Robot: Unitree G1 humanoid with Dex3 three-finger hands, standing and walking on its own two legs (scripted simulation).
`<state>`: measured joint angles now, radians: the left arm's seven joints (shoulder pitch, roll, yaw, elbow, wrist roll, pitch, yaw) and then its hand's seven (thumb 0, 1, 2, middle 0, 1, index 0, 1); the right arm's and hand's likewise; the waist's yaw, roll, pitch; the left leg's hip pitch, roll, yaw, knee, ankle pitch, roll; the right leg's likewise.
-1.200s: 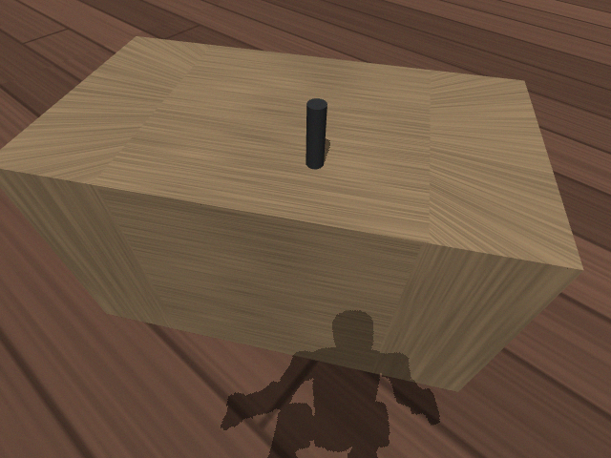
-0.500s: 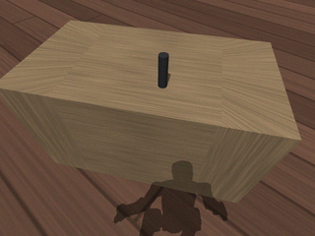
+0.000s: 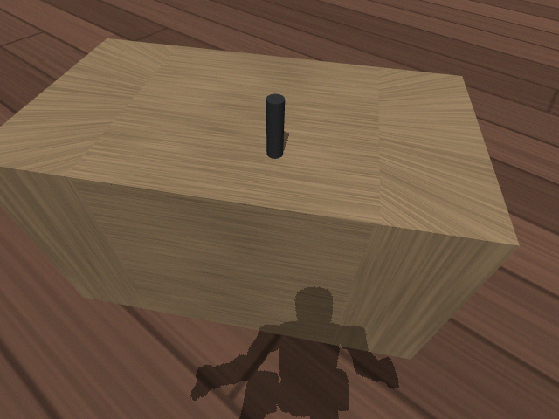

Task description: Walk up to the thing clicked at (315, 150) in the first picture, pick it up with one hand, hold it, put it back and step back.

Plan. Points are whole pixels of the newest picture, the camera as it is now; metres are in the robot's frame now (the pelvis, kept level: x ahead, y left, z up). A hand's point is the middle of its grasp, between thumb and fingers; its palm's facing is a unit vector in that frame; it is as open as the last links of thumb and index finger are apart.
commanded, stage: walk up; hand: left
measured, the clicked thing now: (275, 128) +0.71 +0.01 +0.00
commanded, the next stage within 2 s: none
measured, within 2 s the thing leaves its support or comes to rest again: neither
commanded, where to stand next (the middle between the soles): +0.20 -0.10 m, yaw -12 degrees
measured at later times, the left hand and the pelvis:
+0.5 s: hand out of the picture +0.16 +0.15 -0.16, palm faces -0.15 -0.93 -0.34, open 7.4 cm; pelvis +0.10 -0.10 -0.01, yaw -9 degrees
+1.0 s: hand (216, 317) +0.32 +0.12 -0.14, palm faces -0.23 -0.88 -0.41, open 7.4 cm; pelvis +0.15 -0.11 -0.01, yaw -13 degrees
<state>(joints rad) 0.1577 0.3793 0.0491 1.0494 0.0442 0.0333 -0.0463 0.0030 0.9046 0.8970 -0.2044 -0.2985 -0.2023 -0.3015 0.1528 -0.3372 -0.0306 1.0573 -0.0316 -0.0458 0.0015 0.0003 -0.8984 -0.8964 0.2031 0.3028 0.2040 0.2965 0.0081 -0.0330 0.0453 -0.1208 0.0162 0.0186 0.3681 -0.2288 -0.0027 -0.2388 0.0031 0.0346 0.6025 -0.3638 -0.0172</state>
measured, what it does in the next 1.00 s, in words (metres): walks ahead: right foot, then left foot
